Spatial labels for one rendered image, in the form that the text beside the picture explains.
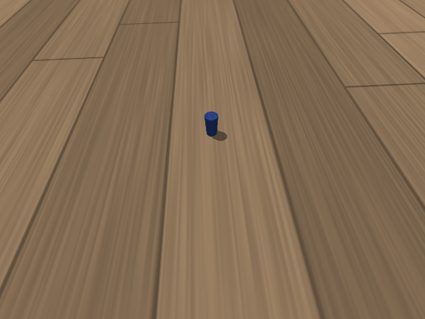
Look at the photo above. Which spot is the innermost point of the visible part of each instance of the cup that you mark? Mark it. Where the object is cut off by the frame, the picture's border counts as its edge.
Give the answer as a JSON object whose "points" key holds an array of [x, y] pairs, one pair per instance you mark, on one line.
{"points": [[211, 123]]}

